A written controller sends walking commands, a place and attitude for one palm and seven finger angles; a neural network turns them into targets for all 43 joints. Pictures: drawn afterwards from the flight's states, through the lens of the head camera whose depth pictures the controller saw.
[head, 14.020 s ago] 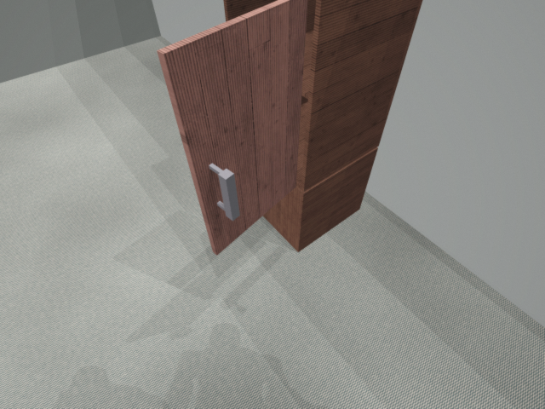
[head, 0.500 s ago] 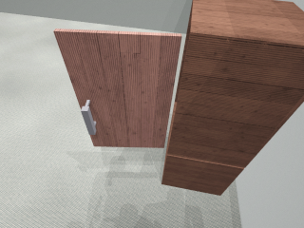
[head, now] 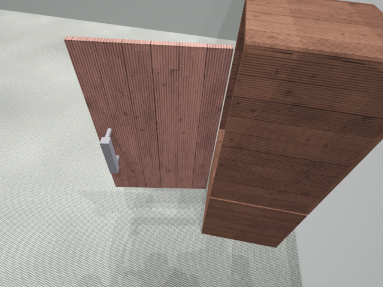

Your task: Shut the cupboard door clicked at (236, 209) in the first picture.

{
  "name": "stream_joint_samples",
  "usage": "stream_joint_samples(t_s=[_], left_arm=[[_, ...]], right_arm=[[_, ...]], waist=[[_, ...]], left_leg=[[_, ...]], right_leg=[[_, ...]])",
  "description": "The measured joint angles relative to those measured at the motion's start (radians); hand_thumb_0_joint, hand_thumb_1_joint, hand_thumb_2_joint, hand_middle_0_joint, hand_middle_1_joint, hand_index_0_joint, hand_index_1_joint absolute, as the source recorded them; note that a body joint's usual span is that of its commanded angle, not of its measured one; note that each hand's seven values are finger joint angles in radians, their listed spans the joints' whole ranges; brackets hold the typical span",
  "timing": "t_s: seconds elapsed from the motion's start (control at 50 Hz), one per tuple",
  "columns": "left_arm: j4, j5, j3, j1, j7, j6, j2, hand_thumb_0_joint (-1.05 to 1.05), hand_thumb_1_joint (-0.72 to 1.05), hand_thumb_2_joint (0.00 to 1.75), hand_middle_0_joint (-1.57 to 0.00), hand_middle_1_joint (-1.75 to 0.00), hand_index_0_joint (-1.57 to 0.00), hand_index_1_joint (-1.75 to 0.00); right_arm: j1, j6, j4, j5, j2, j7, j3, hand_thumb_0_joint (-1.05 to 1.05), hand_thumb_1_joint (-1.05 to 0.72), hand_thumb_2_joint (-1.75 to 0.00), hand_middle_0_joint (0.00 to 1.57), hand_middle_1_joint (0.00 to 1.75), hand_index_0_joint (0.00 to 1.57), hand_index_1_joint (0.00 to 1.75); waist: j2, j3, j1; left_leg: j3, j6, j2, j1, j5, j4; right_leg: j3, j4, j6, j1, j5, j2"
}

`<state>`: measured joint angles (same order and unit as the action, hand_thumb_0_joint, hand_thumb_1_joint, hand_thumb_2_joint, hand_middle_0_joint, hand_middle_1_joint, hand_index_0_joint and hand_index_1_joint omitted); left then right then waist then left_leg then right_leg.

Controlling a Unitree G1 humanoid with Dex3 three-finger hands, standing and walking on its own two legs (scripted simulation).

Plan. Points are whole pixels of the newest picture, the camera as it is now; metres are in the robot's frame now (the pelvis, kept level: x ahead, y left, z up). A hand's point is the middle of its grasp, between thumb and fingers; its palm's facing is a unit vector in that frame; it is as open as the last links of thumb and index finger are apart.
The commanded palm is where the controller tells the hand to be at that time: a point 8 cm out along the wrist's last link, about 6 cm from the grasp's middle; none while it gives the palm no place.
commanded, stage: look again from close up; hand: left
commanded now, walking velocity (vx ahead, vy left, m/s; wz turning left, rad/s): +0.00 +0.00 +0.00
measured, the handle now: (111, 151) +0.50 +0.28 -0.09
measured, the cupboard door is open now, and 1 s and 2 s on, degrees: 100 100 100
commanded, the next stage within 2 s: shuffle to correct the standing spot in 0.12 s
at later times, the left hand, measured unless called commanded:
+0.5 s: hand out of the picture +0.00 +0.19 -0.19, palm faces +0.09 -0.98 -0.17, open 7.4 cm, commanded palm none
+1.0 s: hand out of the picture +0.10 +0.22 -0.18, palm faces +0.10 -0.98 -0.14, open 7.4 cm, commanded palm none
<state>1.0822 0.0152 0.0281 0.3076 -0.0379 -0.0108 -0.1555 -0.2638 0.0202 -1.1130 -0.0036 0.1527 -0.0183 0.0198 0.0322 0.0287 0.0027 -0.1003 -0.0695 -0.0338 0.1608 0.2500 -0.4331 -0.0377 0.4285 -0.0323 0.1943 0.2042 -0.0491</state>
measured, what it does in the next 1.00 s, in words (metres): lifts its right foot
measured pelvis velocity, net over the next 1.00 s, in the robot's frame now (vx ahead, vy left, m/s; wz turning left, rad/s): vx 0.05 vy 0.05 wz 0.07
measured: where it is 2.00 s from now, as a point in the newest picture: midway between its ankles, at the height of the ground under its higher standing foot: outside the picture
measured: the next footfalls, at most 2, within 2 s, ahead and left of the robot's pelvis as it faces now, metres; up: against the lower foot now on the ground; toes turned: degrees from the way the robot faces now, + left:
right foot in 1.18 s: +0.09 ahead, -0.11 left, +0.00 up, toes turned +1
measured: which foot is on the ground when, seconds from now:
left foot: down 0.00-1.00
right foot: down 0.00-0.54, up 0.56-1.00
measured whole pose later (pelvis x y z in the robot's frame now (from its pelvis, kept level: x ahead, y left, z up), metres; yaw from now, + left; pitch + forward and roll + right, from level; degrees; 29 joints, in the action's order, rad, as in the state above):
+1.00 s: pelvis +0.05 +0.05 +0.00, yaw +4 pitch -1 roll -3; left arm 1.00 0.01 -0.05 0.17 -0.05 0.05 -0.16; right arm -0.32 0.02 -1.09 -0.01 0.05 -0.07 0.02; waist 0.04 0.10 -0.03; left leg -0.05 -0.14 -0.08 0.06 0.28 -0.36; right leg 0.03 1.02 -0.03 0.43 0.34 0.01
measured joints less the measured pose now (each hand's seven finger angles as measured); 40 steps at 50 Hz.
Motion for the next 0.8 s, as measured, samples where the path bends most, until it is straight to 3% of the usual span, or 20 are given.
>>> stream_joint_samples(t_s=[0.3, 0.42, 0.5, 0.54, 0.58, 0.66, 0.8], left_arm=[[-0.008, 0.0, -0.009, -0.016, 0.001, 0.002, -0.024, 0.0, 0.91, 0.89, -0.2, -0.3, -0.2, -0.3], [-0.035, 0.007, -0.028, 0.011, 0.01, 0.009, -0.02, 0.0, 0.91, 0.89, -0.2, -0.3, -0.2, -0.3], [-0.048, 0.007, -0.046, 0.048, 0.008, 0.005, -0.018, 0.0, 0.91, 0.89, -0.2, -0.3, -0.2, -0.3], [-0.046, 0.007, -0.056, 0.067, 0.007, 0.011, -0.025, 0.0, 0.9, 0.89, -0.2, -0.3, -0.2, -0.3], [-0.036, 0.007, -0.057, 0.073, 0.004, 0.03, -0.029, 0.0, 0.91, 0.89, -0.2, -0.3, -0.2, -0.3], [-0.021, -0.001, -0.05, 0.035, -0.009, 0.042, -0.029, 0.0, 0.91, 0.89, -0.2, -0.3, -0.2, -0.3], [-0.055, -0.007, -0.055, -0.063, -0.013, 0.044, -0.02, 0.0, 0.91, 0.89, -0.2, -0.3, -0.2, -0.3]], right_arm=[[0.0, -0.003, -0.009, -0.001, 0.001, 0.003, 0.002, 0.01, -0.91, -0.9, 0.2, 0.3, 0.2, 0.3], [-0.04, -0.029, 0.011, -0.009, 0.008, 0.012, -0.004, 0.01, -0.91, -0.9, 0.2, 0.3, 0.2, 0.3], [-0.064, -0.035, 0.025, -0.012, 0.016, 0.016, -0.01, 0.01, -0.91, -0.9, 0.2, 0.3, 0.2, 0.3], [-0.069, -0.029, 0.032, -0.012, 0.014, 0.016, -0.012, 0.01, -0.91, -0.9, 0.2, 0.3, 0.2, 0.3], [-0.073, -0.009, 0.044, -0.014, 0.01, 0.008, -0.012, 0.01, -0.91, -0.9, 0.2, 0.3, 0.2, 0.3], [-0.082, 0.013, 0.046, -0.011, -0.013, -0.024, 0.005, 0.0, -0.91, -0.9, 0.19, 0.3, 0.2, 0.3], [-0.08, 0.008, 0.011, -0.001, -0.068, -0.042, 0.016, 0.0, -0.91, -0.9, 0.2, 0.3, 0.2, 0.3]], waist=[[0.002, 0.001, -0.003], [-0.012, -0.009, 0.003], [-0.014, -0.014, 0.012], [0.007, -0.013, 0.017], [0.021, -0.005, 0.014], [0.012, 0.029, -0.008], [0.001, 0.059, -0.011]], left_leg=[[0.005, -0.006, -0.007, -0.018, 0.007, 0.007], [0.023, -0.011, -0.011, 0.026, 0.06, -0.079], [0.025, 0.014, -0.007, 0.06, 0.119, -0.159], [0.011, -0.018, -0.023, 0.046, 0.129, -0.153], [-0.003, -0.061, -0.037, 0.024, 0.126, -0.131], [0.01, -0.062, -0.045, -0.044, 0.087, -0.037], [0.044, -0.068, -0.048, -0.109, 0.026, 0.083]], right_leg=[[-0.004, -0.009, -0.006, -0.022, 0.007, -0.007], [-0.023, 0.055, 0.0, 0.004, 0.06, -0.015], [-0.033, 0.088, -0.013, 0.012, 0.092, -0.02], [-0.021, 0.119, -0.01, 0.018, 0.117, -0.035], [-0.006, 0.235, 0.021, 0.057, 0.188, -0.039], [0.013, 0.45, 0.03, 0.14, 0.25, -0.001], [0.038, 0.495, 0.018, 0.212, 0.124, 0.038]])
